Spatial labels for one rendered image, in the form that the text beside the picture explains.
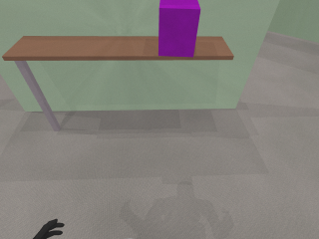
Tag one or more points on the robot left hand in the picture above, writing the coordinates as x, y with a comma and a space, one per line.
45, 232

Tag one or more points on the table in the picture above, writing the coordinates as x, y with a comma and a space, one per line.
101, 48

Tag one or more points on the carton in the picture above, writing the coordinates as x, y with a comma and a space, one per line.
178, 24

